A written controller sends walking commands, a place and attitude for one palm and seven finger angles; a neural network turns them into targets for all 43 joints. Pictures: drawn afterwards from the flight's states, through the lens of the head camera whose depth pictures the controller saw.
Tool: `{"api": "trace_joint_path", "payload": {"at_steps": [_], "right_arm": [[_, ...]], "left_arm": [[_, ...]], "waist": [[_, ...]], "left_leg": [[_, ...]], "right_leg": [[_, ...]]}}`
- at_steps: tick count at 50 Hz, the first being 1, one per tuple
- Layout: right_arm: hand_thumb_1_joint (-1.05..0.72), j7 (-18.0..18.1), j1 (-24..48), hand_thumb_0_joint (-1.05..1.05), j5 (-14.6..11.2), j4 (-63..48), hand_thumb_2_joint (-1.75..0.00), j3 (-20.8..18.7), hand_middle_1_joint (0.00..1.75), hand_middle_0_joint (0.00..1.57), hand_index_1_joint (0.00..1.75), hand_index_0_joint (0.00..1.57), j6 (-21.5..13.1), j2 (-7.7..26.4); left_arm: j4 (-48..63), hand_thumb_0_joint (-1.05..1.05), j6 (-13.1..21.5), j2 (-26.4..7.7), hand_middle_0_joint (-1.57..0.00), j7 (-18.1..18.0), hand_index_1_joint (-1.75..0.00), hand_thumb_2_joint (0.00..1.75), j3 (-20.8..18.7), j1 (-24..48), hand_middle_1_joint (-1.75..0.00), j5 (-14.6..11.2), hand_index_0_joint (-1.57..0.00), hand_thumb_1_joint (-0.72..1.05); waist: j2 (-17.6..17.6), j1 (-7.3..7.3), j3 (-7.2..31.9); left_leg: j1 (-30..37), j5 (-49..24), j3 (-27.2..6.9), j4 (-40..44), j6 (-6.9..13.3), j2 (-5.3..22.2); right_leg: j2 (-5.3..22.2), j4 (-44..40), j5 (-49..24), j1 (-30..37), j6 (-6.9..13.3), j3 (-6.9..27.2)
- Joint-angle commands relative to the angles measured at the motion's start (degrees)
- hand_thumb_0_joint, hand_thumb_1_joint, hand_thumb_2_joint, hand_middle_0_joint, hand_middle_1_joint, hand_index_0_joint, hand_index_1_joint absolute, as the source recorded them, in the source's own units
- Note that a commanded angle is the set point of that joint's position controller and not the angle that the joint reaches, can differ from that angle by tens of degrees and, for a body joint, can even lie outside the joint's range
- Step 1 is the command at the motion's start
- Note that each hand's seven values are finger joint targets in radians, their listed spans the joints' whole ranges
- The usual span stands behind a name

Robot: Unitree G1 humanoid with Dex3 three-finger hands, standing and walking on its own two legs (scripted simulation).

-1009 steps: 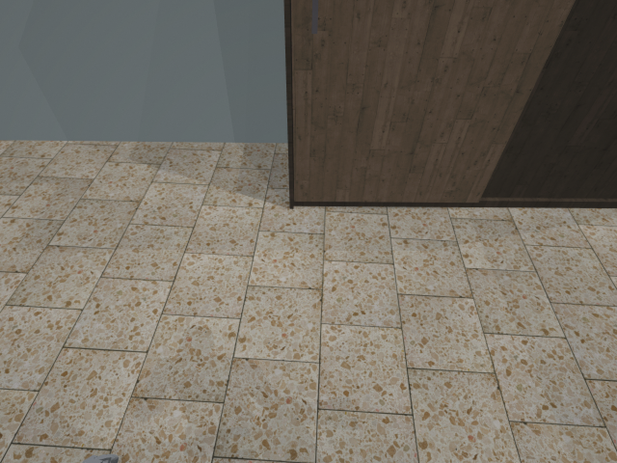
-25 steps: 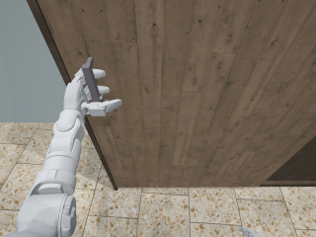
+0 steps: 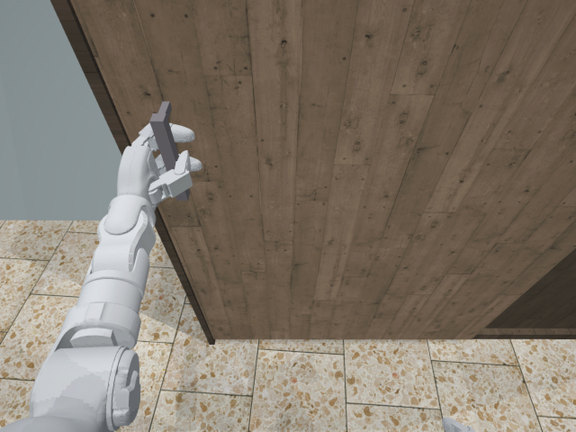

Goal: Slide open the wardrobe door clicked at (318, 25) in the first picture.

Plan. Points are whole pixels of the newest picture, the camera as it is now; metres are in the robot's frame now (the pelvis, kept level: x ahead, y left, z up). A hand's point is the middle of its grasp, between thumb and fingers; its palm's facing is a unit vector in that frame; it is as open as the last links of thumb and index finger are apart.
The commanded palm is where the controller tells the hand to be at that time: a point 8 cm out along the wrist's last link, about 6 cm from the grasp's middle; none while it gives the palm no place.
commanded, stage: grip the handle and tug to test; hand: left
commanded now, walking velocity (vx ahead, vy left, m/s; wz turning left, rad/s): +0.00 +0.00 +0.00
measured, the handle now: (174, 153) +0.48 +0.18 +0.13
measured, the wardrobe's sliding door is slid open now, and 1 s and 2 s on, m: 0.00 0.00 0.00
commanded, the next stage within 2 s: tug the door sideways, standing still in 0.54 s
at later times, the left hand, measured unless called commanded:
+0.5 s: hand (185, 176) +0.43 +0.16 +0.13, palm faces +0.03 -1.00 +0.01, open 5.4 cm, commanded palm +0.38 +0.21 +0.13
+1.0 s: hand (186, 176) +0.43 +0.16 +0.13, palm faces +0.09 -1.00 +0.00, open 5.4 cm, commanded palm +0.40 +0.16 +0.13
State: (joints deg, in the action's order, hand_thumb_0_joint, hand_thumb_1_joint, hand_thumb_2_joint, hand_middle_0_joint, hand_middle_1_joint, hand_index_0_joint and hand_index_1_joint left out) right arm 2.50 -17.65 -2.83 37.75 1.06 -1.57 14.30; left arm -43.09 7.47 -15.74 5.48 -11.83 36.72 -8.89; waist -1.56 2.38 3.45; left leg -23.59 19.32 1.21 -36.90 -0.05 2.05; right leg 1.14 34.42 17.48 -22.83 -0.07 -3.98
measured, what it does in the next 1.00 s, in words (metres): stands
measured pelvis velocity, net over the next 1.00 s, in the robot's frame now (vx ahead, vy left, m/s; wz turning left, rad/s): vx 0.02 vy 0.01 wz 0.02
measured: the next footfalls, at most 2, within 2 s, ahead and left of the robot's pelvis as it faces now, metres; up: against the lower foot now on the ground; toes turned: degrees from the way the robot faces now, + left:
none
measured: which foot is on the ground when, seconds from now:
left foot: down 0.00-1.00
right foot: down 0.00-1.00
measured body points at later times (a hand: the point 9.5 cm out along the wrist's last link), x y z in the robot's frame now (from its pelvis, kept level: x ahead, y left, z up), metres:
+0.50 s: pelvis +0.01 +0.00 +0.00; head +0.03 +0.00 +0.45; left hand +0.42 +0.21 +0.13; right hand +0.11 -0.26 -0.10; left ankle -0.01 +0.12 -0.73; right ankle +0.00 -0.12 -0.73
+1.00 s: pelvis +0.02 +0.01 +0.00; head +0.04 +0.00 +0.45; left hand +0.42 +0.21 +0.14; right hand +0.16 -0.23 -0.10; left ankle -0.01 +0.12 -0.73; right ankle +0.00 -0.12 -0.73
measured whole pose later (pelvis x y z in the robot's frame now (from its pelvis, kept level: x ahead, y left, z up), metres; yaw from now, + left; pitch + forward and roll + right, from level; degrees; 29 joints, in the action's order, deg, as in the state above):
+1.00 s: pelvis +0.02 +0.01 +0.00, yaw +1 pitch +6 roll -1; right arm 2.0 -14.6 -2.1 36.1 0.7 -0.5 13.0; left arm -28.8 -1.3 -10.6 -0.2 -7.6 30.7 -8.2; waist -1.8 0.0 4.2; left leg -21.6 20.6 0.0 -36.3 0.2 1.3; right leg 1.8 33.1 18.8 -19.9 -0.6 -5.1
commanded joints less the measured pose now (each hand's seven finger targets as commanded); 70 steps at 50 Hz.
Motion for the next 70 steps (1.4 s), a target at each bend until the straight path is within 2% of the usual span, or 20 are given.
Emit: {"api": "trace_joint_path", "payload": {"at_steps": [1, 6, 8, 11, 12, 18, 22, 29, 31, 32, 33, 36, 45, 47, 54, 56, 59, 65, 66, 70], "right_arm": [[-0.9, 0.4, 0.0, 0.0, 0.3, -6.6, -0.9, -2.7, 0.3, 0.2, 0.3, 0.2, -2.0, 7.8], [-0.9, 0.6, -0.2, 0.0, 0.4, -6.3, -0.9, -2.7, 0.3, 0.2, 0.3, 0.2, -1.9, 8.1], [-0.9, 0.4, 0.1, 0.0, 0.2, -6.7, -0.9, -2.6, 0.3, 0.2, 0.3, 0.2, -2.0, 7.8], [-0.9, 0.3, 0.1, 0.0, 0.3, -7.1, -0.9, -2.7, 0.3, 0.2, 0.3, 0.2, -1.9, 8.0], [-0.9, 0.1, 0.6, 0.0, 0.2, -7.7, -0.9, -2.7, 0.3, 0.2, 0.3, 0.2, -2.1, 7.7], [-0.9, -0.1, 1.9, 0.0, 0.0, -9.5, -0.9, -2.8, 0.3, 0.2, 0.3, 0.2, -2.1, 7.5], [-0.9, -0.3, 2.5, 0.0, -0.1, -10.4, -0.9, -3.0, 0.3, 0.2, 0.3, 0.2, -1.9, 7.5], [-0.9, -0.1, 3.4, 0.0, -0.1, -11.5, -0.9, -3.1, 0.3, 0.2, 0.3, 0.2, -1.1, 7.2], [-0.9, -0.1, 3.6, 0.0, -0.1, -11.8, -0.9, -3.1, 0.3, 0.2, 0.3, 0.2, -0.9, 7.0], [-0.9, -0.1, 3.6, 0.0, -0.1, -11.8, -0.9, -3.1, 0.3, 0.2, 0.3, 0.2, -0.8, 7.0], [-0.9, -0.1, 3.8, 0.0, -0.2, -11.6, -0.9, -2.9, 0.3, 0.2, 0.3, 0.2, -0.7, 6.7], [-0.9, 0.6, 2.4, 0.0, 0.3, -9.5, -0.9, -3.2, 0.3, 0.2, 0.3, 0.2, -0.3, 6.9], [-0.9, -0.1, 2.6, 0.0, 0.9, -8.1, -0.9, -3.2, 0.3, 0.2, 0.3, 0.2, -0.7, 6.2], [-0.9, -0.2, 2.4, 0.0, 1.0, -8.0, -0.9, -3.2, 0.3, 0.2, 0.3, 0.2, -0.8, 6.3], [-0.9, -0.5, 2.7, 0.0, 1.0, -7.2, -0.9, -2.9, 0.3, 0.2, 0.3, 0.2, -2.0, 6.0], [-0.9, -0.5, 2.2, 0.0, 1.2, -6.8, -0.9, -2.9, 0.3, 0.2, 0.3, 0.2, -2.4, 6.1], [-0.9, -0.7, 2.3, 0.0, 1.0, -6.3, -0.9, -2.8, 0.3, 0.2, 0.3, 0.2, -3.1, 5.9], [-0.9, -1.0, 1.6, 0.0, 1.2, -5.3, -0.9, -2.9, 0.3, 0.2, 0.3, 0.2, -4.2, 6.1], [-0.9, -1.0, 1.3, 0.0, 1.2, -5.0, -0.9, -3.0, 0.3, 0.2, 0.3, 0.2, -4.2, 6.4], [-0.9, -1.2, 1.3, 0.0, 1.2, -4.7, -0.9, -2.8, 0.3, 0.2, 0.3, 0.2, -4.8, 6.2]], "left_arm": [[13.1, 0.0, 4.3, -7.1, -0.45, 0.9, -1.4, 0.9, 0.9, 28.0, -1.4, -0.2, -0.45, 0.9], [11.5, 0.0, 4.5, -9.5, -0.45, 1.1, -1.4, 0.9, -1.0, 27.7, -1.4, -0.2, -0.45, 0.9], [12.7, 0.0, 4.6, -8.0, -0.45, 1.4, -1.4, 0.9, 0.0, 28.2, -1.4, -0.5, -0.45, 0.9], [12.9, 0.0, 4.6, -9.4, -0.45, 1.4, -1.4, 0.9, -1.7, 23.4, -1.4, -0.6, -0.45, 0.9], [14.4, 0.0, 4.6, -7.8, -0.45, 1.7, -1.4, 0.9, -0.6, 22.5, -1.4, -1.0, -0.45, 0.9], [20.7, 0.0, 3.6, -7.9, -0.45, 2.2, -1.4, 0.9, -1.5, 15.0, -1.4, -1.8, -0.45, 0.9], [24.6, 0.0, 1.8, -9.2, -0.45, 2.0, -1.4, 0.9, -3.5, 7.4, -1.4, -2.1, -0.45, 0.9], [32.5, 0.0, -2.6, -10.1, -0.45, 2.0, -1.4, 0.9, -5.1, 0.9, -1.4, -2.5, -0.45, 0.9], [34.0, 0.0, -3.9, -7.9, -0.45, 1.9, -1.4, 0.9, -3.5, -0.5, -1.4, -2.7, -0.45, 0.9], [34.6, 0.0, -4.5, -9.6, -0.45, 1.7, -1.4, 0.9, -5.1, -1.1, -1.4, -2.6, -0.45, 0.9], [35.3, 0.0, -5.2, -5.6, -0.45, 1.5, -1.4, 0.9, -0.9, 2.4, -1.4, -2.3, -0.45, 0.9], [33.1, 0.0, -6.6, -3.9, -0.45, -0.1, -1.4, 0.9, 1.5, 13.7, -1.4, -1.5, -0.45, 0.9], [30.2, 0.0, -5.3, 5.5, -0.45, -1.7, -1.4, 0.9, 10.6, 19.1, -1.4, 0.8, -0.45, 0.9], [28.7, 0.0, -4.7, 6.9, -0.45, -1.7, -1.4, 0.9, 12.2, 19.5, -1.4, 0.9, -0.45, 0.9], [27.2, 0.0, -2.4, 11.8, -0.45, -2.4, -1.4, 0.9, 17.5, 25.2, -1.4, 1.5, -0.45, 0.9], [25.4, 0.0, -2.2, 13.2, -0.45, -2.7, -1.4, 0.9, 18.5, 25.3, -1.4, 1.3, -0.45, 0.9], [25.0, 0.0, -1.7, 15.5, -0.45, -2.9, -1.4, 0.9, 20.7, 27.0, -1.4, 1.3, -0.45, 0.9], [24.2, 0.0, -0.8, 15.6, -0.45, -3.4, -1.4, 0.9, 20.9, 28.6, -1.4, 1.4, -0.45, 0.9], [23.4, 0.0, -0.7, 15.3, -0.45, -3.4, -1.4, 0.9, 20.9, 27.9, -1.4, 1.5, -0.45, 0.9], [23.7, 0.0, -0.1, 15.6, -0.45, -3.4, -1.4, 0.9, 21.1, 29.5, -1.4, 1.4, -0.45, 0.9]], "waist": [[0.9, 1.87, 17.0], [1.8, 1.52, 17.2], [-0.2, 1.52, 17.6], [1.7, 0.28, 18.7], [0.6, 0.14, 19.2], [0.6, -1.17, 19.3], [0.6, -2.74, 19.2], [0.6, -2.99, 18.9], [0.1, -2.78, 17.9], [0.1, -3.14, 18.7], [-0.4, -1.49, 17.3], [0.6, 1.41, 15.7], [-1.7, 2.35, 19.2], [0.3, 2.52, 18.7], [-3.0, 3.34, 18.1], [-0.7, 3.58, 17.9], [-1.2, 4.03, 17.4], [-1.7, 3.77, 18.6], [0.2, 3.74, 18.3], [-1.7, 3.86, 18.3]], "left_leg": [[9.8, -17.4, -1.8, 3.9, 1.6, -2.0], [8.4, -16.0, -1.5, 3.8, 1.7, -2.1], [9.1, -15.7, -1.4, 4.0, 1.6, -2.2], [8.8, -17.5, -1.4, 4.0, 1.6, -2.1], [9.2, -18.1, -1.0, 3.9, 1.7, -2.2], [9.5, -20.3, -0.1, 4.4, 1.7, -2.0], [9.8, -24.3, 0.2, 4.5, 1.7, -1.7], [11.1, -30.3, 1.0, 5.0, 1.5, -1.4], [12.0, -32.4, 1.1, 4.7, 1.6, -1.4], [12.1, -33.3, 0.9, 4.8, 1.4, -1.2], [13.0, -33.9, 0.7, 4.8, 1.3, -1.1], [14.4, -32.1, 0.0, 3.6, 1.4, -1.1], [18.1, -32.1, -2.3, 2.1, 0.7, -1.1], [17.4, -31.3, -2.9, 2.1, 0.8, -0.9], [18.5, -27.0, -4.2, 2.3, 0.3, -0.9], [18.0, -25.6, -4.6, 2.3, 0.5, -0.9], [18.0, -23.9, -5.2, 2.5, 0.3, -0.7], [18.3, -24.1, -5.6, 2.5, 0.0, -1.0], [17.6, -23.9, -5.8, 2.5, 0.1, -0.9], [18.1, -24.3, -5.8, 2.4, 0.0, -1.1]], "right_leg": [[-2.5, -2.8, -18.2, 5.1, 1.5, 0.8], [-2.5, -3.0, -17.9, 6.0, 1.4, 1.1], [-2.5, -3.0, -17.6, 5.2, 1.4, 1.2], [-2.5, -2.7, -19.3, 7.6, 1.6, 0.9], [-2.5, -2.5, -20.4, 7.6, 1.5, 1.1], [-2.6, -2.6, -23.5, 10.3, 1.5, 1.1], [-2.6, -2.4, -26.8, 12.4, 1.6, 1.1], [-2.4, -2.6, -32.7, 14.8, 1.3, 1.1], [-2.3, -2.9, -33.7, 14.8, 1.3, 1.0], [-2.3, -2.6, -34.1, 15.0, 1.3, 0.9], [-2.4, -3.0, -33.7, 13.3, 1.1, 0.7], [-2.5, -3.6, -31.6, 9.5, 0.9, 0.6], [-2.5, -2.4, -26.1, 4.2, 1.3, -0.3], [-2.5, -2.2, -25.1, 4.0, 1.3, -0.6], [-2.5, -2.0, -19.5, 0.4, 1.7, -0.9], [-2.6, -2.1, -18.6, 0.6, 1.6, -1.1], [-2.7, -1.9, -16.8, -1.1, 1.7, -1.4], [-2.7, -1.5, -16.4, -1.3, 1.8, -1.5], [-2.7, -1.6, -16.3, -0.6, 1.8, -1.6], [-2.8, -1.3, -16.6, -1.5, 1.9, -1.6]]}}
